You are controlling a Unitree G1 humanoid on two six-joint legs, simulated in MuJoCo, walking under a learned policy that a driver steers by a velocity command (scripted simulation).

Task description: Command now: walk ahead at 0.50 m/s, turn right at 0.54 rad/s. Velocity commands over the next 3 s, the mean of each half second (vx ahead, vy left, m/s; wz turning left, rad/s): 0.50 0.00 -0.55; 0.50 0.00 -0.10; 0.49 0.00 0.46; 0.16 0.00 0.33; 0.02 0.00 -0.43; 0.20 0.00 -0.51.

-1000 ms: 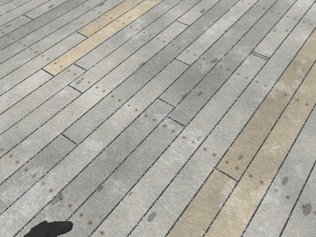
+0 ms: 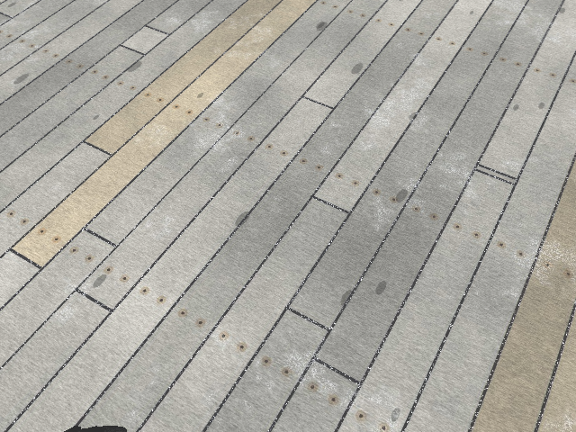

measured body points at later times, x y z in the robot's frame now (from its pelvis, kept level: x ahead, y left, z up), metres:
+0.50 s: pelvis +0.30 +0.01 +0.01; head +0.32 +0.01 +0.46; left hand +0.42 +0.28 -0.11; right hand +0.44 -0.29 -0.06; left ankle +0.42 +0.09 -0.71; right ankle +0.12 -0.07 -0.68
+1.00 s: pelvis +0.53 -0.10 +0.01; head +0.56 -0.13 +0.46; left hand +0.83 +0.04 -0.04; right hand +0.43 -0.37 -0.12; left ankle +0.44 +0.09 -0.67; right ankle +0.58 -0.23 -0.71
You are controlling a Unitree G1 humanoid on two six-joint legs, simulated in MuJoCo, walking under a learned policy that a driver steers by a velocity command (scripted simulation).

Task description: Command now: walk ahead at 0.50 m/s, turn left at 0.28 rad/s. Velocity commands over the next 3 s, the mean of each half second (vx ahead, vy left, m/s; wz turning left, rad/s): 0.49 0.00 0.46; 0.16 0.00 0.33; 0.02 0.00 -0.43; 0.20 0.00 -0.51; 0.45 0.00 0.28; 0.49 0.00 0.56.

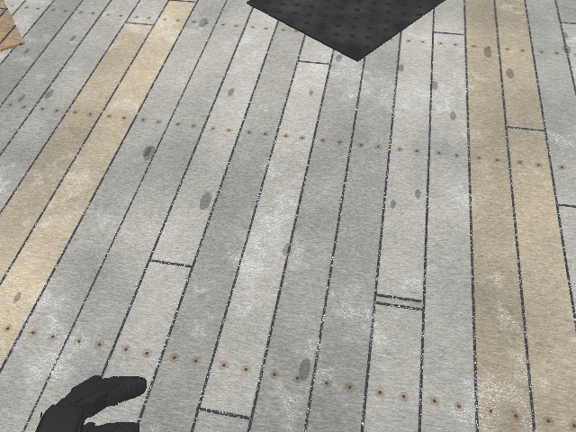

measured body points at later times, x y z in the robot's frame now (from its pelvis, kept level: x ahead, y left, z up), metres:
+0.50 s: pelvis +0.26 +0.06 -0.01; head +0.30 +0.08 +0.43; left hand +0.21 +0.35 -0.14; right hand +0.53 -0.13 -0.09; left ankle +0.34 +0.16 -0.73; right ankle +0.10 -0.11 -0.69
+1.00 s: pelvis +0.43 +0.10 +0.00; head +0.45 +0.10 +0.45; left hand +0.45 +0.40 -0.10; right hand +0.68 -0.07 -0.10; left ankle +0.35 +0.16 -0.72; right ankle +0.55 +0.01 -0.73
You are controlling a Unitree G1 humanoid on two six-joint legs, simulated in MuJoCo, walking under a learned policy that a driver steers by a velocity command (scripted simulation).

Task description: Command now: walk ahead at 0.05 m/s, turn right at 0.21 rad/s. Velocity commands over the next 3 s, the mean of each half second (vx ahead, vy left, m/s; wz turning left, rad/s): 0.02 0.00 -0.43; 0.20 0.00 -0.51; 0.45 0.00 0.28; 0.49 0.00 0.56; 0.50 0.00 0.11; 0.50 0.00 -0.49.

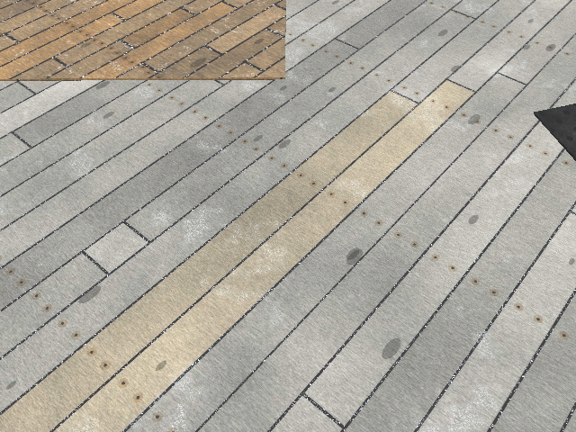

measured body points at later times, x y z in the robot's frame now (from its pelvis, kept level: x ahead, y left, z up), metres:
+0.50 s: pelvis +0.01 +0.04 +0.02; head +0.04 +0.05 +0.46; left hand +0.22 +0.29 -0.10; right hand +0.04 -0.26 -0.08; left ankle +0.02 +0.14 -0.73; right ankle -0.03 -0.11 -0.64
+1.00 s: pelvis +0.06 -0.06 +0.02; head +0.07 -0.09 +0.47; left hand +0.26 +0.15 -0.08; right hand +0.05 -0.38 -0.09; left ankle +0.24 +0.03 -0.67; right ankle -0.05 -0.09 -0.73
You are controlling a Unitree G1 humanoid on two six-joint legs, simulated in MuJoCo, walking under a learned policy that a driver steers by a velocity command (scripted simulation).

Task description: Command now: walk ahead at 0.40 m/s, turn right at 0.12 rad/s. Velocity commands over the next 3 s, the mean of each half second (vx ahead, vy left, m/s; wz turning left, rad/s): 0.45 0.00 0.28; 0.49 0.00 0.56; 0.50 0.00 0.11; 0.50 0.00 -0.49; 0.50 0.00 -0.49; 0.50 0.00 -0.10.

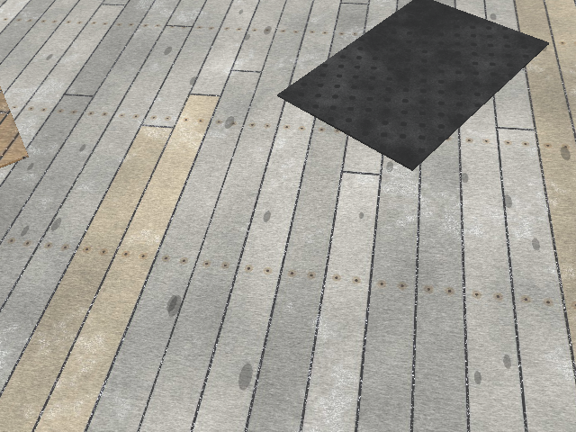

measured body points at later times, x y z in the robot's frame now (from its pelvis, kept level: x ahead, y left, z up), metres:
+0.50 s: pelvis +0.27 +0.06 +0.00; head +0.30 +0.08 +0.44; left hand +0.40 +0.35 -0.09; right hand +0.40 -0.20 -0.11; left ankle +0.27 +0.14 -0.75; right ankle +0.39 -0.09 -0.68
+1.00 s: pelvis +0.55 +0.08 +0.00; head +0.58 +0.08 +0.45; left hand +0.46 +0.35 -0.11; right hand +0.84 -0.07 -0.10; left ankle +0.56 +0.26 -0.67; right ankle +0.58 -0.03 -0.75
